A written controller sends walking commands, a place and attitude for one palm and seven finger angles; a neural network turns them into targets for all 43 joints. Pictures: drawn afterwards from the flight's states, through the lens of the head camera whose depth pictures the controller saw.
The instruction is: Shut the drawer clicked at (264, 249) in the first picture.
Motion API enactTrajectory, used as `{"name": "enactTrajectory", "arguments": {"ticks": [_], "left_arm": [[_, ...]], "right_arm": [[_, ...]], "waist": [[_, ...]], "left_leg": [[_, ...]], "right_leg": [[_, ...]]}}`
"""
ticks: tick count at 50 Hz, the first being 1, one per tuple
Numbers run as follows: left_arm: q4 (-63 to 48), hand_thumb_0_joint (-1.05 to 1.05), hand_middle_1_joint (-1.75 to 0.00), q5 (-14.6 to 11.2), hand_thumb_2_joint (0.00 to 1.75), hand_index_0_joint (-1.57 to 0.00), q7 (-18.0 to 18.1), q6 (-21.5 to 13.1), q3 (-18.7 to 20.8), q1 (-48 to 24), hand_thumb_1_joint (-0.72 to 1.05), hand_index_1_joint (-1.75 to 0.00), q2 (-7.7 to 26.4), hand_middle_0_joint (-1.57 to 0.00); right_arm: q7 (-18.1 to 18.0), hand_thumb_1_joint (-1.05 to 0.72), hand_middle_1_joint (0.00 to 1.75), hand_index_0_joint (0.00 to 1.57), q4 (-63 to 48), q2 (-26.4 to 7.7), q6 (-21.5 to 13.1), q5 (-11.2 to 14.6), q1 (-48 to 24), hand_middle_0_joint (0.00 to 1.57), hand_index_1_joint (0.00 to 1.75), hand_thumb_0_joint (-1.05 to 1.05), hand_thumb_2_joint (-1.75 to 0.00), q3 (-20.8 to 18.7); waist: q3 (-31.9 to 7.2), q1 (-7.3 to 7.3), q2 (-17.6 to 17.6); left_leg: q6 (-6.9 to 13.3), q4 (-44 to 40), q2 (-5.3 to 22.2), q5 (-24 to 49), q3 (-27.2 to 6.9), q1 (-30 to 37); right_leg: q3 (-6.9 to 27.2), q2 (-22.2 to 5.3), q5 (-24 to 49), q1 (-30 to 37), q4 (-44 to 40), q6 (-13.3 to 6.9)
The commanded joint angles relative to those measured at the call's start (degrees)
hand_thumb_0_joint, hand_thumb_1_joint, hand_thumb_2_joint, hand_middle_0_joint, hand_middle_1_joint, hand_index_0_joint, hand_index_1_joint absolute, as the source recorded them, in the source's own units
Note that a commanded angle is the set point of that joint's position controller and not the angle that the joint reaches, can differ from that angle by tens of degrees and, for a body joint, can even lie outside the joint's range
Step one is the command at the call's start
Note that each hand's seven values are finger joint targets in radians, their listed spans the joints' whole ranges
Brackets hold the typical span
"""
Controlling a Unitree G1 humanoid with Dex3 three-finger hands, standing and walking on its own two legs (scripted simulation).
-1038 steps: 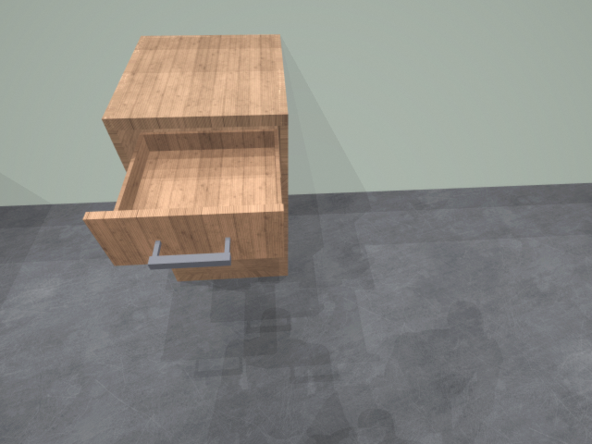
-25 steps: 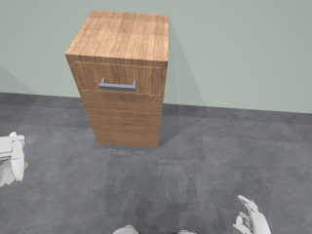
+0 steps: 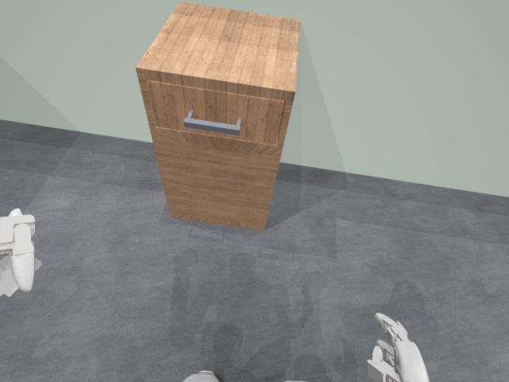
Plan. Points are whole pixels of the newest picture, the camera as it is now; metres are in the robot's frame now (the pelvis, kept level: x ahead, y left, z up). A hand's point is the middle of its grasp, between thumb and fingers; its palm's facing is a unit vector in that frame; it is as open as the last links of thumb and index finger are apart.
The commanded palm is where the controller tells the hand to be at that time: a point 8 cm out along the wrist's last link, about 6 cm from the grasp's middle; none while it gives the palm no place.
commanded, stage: step back with the hand held close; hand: left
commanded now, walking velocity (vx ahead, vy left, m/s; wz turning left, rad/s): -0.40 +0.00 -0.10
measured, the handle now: (213, 122) +0.80 +0.15 -0.13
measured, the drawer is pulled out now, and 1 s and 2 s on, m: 0.00 0.00 0.00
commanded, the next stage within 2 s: stop stepping back and stand still in 0.10 s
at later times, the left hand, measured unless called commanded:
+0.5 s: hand out of the picture +0.10 +0.20 +0.17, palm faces +0.29 -0.83 -0.47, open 3.2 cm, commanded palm +0.05 +0.23 +0.18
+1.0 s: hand out of the picture +0.06 +0.23 +0.16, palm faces +0.35 -0.87 -0.36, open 3.3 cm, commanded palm +0.00 +0.27 +0.18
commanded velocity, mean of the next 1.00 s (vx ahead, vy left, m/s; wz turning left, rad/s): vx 0.06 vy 0.02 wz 0.00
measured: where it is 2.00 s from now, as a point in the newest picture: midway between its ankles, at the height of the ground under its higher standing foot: outside the picture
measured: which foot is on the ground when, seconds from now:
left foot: down 0.00-0.26, up 0.28-0.44, down 0.46-1.00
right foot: up 0.00-0.20, down 0.22-0.92, up 0.94-1.00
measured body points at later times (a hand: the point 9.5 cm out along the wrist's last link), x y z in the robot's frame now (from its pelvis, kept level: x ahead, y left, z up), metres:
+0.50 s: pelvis -0.10 -0.03 +0.00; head -0.12 -0.03 +0.45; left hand +0.08 +0.24 +0.19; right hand -0.02 -0.32 -0.09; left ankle -0.08 +0.07 -0.73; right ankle -0.20 -0.12 -0.73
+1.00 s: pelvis -0.15 +0.00 +0.00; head -0.17 +0.02 +0.45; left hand +0.04 +0.28 +0.18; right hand -0.03 -0.23 -0.09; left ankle -0.09 +0.07 -0.73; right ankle -0.20 -0.11 -0.70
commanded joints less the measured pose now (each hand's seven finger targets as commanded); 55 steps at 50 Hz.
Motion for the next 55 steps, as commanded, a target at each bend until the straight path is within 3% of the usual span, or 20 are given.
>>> {"name": "enactTrajectory", "arguments": {"ticks": [1,8,11,13,14,16,18,22,25,27,32,35,39,41,44,46,47,50,52,55], "left_arm": [[-13.33,0.00,-1.60,-2.35,0.90,-1.40,1.15,-2.85,3.17,2.52,0.90,-1.60,5.23,-1.40],[-16.08,0.00,-1.60,-3.02,0.90,-1.40,-0.67,-2.81,3.62,0.90,0.90,-1.60,7.77,-1.40],[-16.90,0.00,-1.60,-4.30,0.90,-1.40,-1.83,-2.86,8.09,6.96,0.90,-1.60,11.48,-1.40],[-15.26,0.00,-1.60,-6.07,0.90,-1.40,-0.74,-1.89,12.26,10.14,0.90,-1.60,14.51,-1.40],[-13.22,0.00,-1.60,-6.10,0.90,-1.40,-0.55,-0.76,10.73,11.01,0.90,-1.60,11.96,-1.40],[-10.78,0.00,-1.60,-5.36,0.90,-1.40,0.32,1.50,10.82,11.77,0.90,-1.60,10.22,-1.40],[-6.96,0.00,-1.60,-4.69,0.90,-1.40,0.96,2.33,8.55,9.34,0.90,-1.60,7.87,-1.40],[-1.53,0.00,-1.60,-3.51,0.90,-1.40,1.44,3.21,1.52,3.71,0.90,-1.60,4.86,-1.40],[-3.24,0.00,-1.60,-2.06,0.90,-1.40,1.27,2.28,0.35,0.46,0.90,-1.60,5.72,-1.40],[-10.77,0.00,-1.60,-1.45,0.90,-1.40,1.24,1.45,1.33,-3.15,0.90,-1.60,8.58,-1.40],[-12.53,0.00,-1.60,-1.72,0.90,-1.40,1.39,1.19,3.31,0.22,0.90,-1.60,8.27,-1.40],[-8.28,0.00,-1.60,-2.03,0.90,-1.40,1.63,2.13,3.56,2.37,0.90,-1.60,6.06,-1.40],[-4.95,0.00,-1.60,-2.65,0.90,-1.40,1.77,2.85,2.21,-0.81,0.90,-1.60,4.99,-1.40],[-4.83,0.00,-1.60,-2.78,0.90,-1.40,2.11,3.01,1.48,-4.36,0.90,-1.60,5.09,-1.40],[-3.25,0.00,-1.60,-2.24,0.90,-1.40,1.69,3.75,-1.68,-5.45,0.90,-1.60,2.36,-1.40],[-9.10,0.00,-1.60,-1.33,0.90,-1.40,1.68,3.38,-1.38,-8.14,0.90,-1.60,3.38,-1.40],[-10.92,0.00,-1.60,-0.63,0.90,-1.40,1.56,2.88,-0.05,-10.07,0.90,-1.60,5.88,-1.40],[-13.23,0.00,-1.60,-0.55,0.90,-1.40,1.86,3.11,0.52,-5.16,0.90,-1.60,6.19,-1.40],[-13.61,0.00,-1.60,-1.23,0.90,-1.40,2.11,3.63,2.24,1.25,0.90,-1.60,6.79,-1.40],[-12.62,0.00,-1.60,-1.19,0.90,-1.40,2.01,3.56,2.36,4.96,0.90,-1.60,5.57,-1.40]], "right_arm": [[0.14,-0.90,0.30,0.20,-5.91,-8.41,-4.66,-0.04,-1.62,0.20,0.30,0.00,-0.90,-3.39],[1.35,-0.90,0.30,0.20,-4.49,-8.39,-4.82,-1.54,-2.09,0.20,0.30,0.00,-0.90,-2.19],[1.73,-0.90,0.30,0.20,-8.45,-7.84,-2.09,-0.20,-3.86,0.20,0.30,0.00,-0.90,-1.97],[1.18,-0.90,0.30,0.20,-10.80,-6.29,0.08,1.21,-5.09,0.20,0.30,0.00,-0.90,-0.95],[0.71,-0.90,0.30,0.20,-10.67,-6.92,0.38,2.76,-5.45,0.20,0.30,0.00,-0.90,-1.50],[0.02,-0.90,0.30,0.20,-10.52,-5.44,1.19,3.25,-5.92,0.20,0.30,0.00,-0.90,-0.69],[-0.68,-0.90,0.30,0.20,-9.93,-5.07,1.01,3.05,-6.38,0.20,0.30,0.00,-0.90,-0.33],[-1.80,-0.90,0.30,0.20,-7.70,-9.29,-1.25,3.40,-4.13,0.20,0.30,0.00,-0.90,-1.59],[-1.78,-0.90,0.30,0.20,-8.14,-10.99,-1.61,3.15,-1.87,0.20,0.30,0.00,-0.90,-2.02],[-1.63,-0.90,0.30,0.20,-8.51,-10.07,-1.15,2.60,-2.60,0.20,0.30,0.00,-0.90,-1.11],[-1.34,-0.90,0.30,0.20,-9.23,-9.74,-2.13,1.82,-3.90,0.20,0.30,0.00,-0.90,-1.32],[-1.76,-0.90,0.30,0.20,-9.72,-8.48,-0.99,1.35,-3.84,0.20,0.30,0.00,-0.90,-1.21],[-2.04,-0.90,0.30,0.20,-8.37,-7.78,0.26,1.71,-1.39,0.20,0.30,0.00,-0.90,-1.32],[-1.95,-0.90,0.30,0.20,-7.58,-8.02,-0.29,1.85,-1.35,0.20,0.30,0.00,-0.90,-0.99],[-2.37,-0.90,0.30,0.20,-7.54,-8.78,-1.01,1.45,-1.83,0.20,0.30,0.00,-0.90,-0.57],[-2.31,-0.90,0.30,0.20,-9.03,-8.84,-1.98,1.74,-3.08,0.20,0.30,0.00,-0.90,0.44],[-2.39,-0.90,0.30,0.20,-8.91,-7.43,-2.64,1.16,-3.54,0.20,0.30,0.00,-0.90,1.17],[-1.12,-0.90,0.30,0.20,-7.58,-6.50,-4.33,0.62,-2.31,0.20,0.30,0.00,-0.90,1.04],[-0.76,-0.90,0.30,0.20,-7.49,-6.68,-4.79,0.72,-2.81,0.20,0.30,0.00,-0.90,1.13],[-0.59,-0.90,0.30,0.20,-8.72,-7.17,-3.42,0.39,-3.35,0.20,0.30,0.00,-0.90,0.95]], "waist": [[-10.88,0.31,8.77],[-17.67,1.18,16.02],[-17.60,1.94,7.72],[-14.26,1.71,-8.59],[-10.62,2.19,-13.67],[-9.94,0.58,-9.14],[-7.24,-0.44,-5.22],[-4.46,-0.62,-3.91],[-5.89,0.29,-2.70],[-7.84,-0.16,2.74],[-0.89,-0.05,5.50],[2.00,-0.56,6.85],[1.66,-1.40,-5.64],[0.42,-1.10,-8.98],[2.49,-1.54,3.82],[3.41,-1.46,19.75],[3.83,-1.10,17.09],[-0.74,0.56,5.17],[-4.49,1.27,8.00],[-3.28,0.55,12.69]], "left_leg": [[5.47,-14.58,14.84,8.12,-10.12,15.89],[2.21,-13.24,12.93,25.78,-5.57,28.81],[-1.47,-6.50,6.69,12.06,1.82,25.90],[-4.17,8.73,0.07,-7.69,6.18,15.28],[-3.69,18.07,-1.87,-11.32,3.36,5.91],[-3.09,18.18,0.76,-9.74,1.88,-4.04],[-3.00,7.47,1.00,-6.32,3.73,0.63],[0.06,-7.36,1.78,3.61,4.03,16.39],[2.35,-5.06,4.74,16.61,0.18,20.67],[2.16,-5.94,4.59,18.16,-1.17,19.05],[0.86,-11.95,4.80,-17.10,-5.57,9.76],[-0.99,-10.44,3.42,-25.17,-4.34,6.48],[-1.89,7.90,1.33,-11.19,2.28,7.37],[-1.80,8.76,1.46,-7.36,3.19,7.02],[0.28,-7.38,5.21,-18.27,-4.20,17.61],[4.41,-26.79,16.48,-39.27,-26.38,13.35],[4.13,-28.76,17.35,-38.37,-28.72,11.06],[4.61,-23.60,14.69,-17.69,-17.78,13.97],[3.03,-21.86,11.44,-12.12,-9.26,14.27],[0.16,-19.93,8.11,-18.88,-4.26,4.71]], "right_leg": [[-1.55,-2.79,-7.59,2.71,-9.65,-0.18],[-4.64,-2.02,-0.18,9.71,-32.80,-0.75],[-3.63,-6.06,13.76,13.48,-44.06,-1.25],[6.25,-20.77,20.84,8.45,-44.85,-5.26],[7.83,-21.83,27.77,10.34,-41.98,-5.96],[4.84,-21.58,39.19,18.04,-35.84,-6.72],[3.78,-20.15,40.18,18.64,-34.40,-7.17],[0.61,-16.00,31.79,12.49,-31.62,-0.20],[1.55,-11.80,36.89,12.88,-29.38,3.67],[-0.52,-11.43,30.98,14.77,-27.84,2.10],[0.80,-9.27,-3.96,11.82,-36.12,-2.12],[2.25,-8.80,-16.66,8.24,-37.86,-5.30],[12.54,-17.18,-15.76,5.90,-43.88,-9.87],[11.96,-19.81,-4.60,9.59,-42.17,-10.81],[1.60,-11.61,-13.40,-2.41,-31.00,-5.05],[-4.87,-3.47,-8.21,-2.41,-8.98,-1.25],[-2.01,-5.21,-6.63,-2.18,-2.77,-1.62],[-1.90,-7.52,-2.97,3.38,-8.11,-1.23],[-5.11,-6.80,-1.80,10.46,-17.70,-0.89],[-7.13,-5.79,2.99,22.20,-30.48,-1.68]]}}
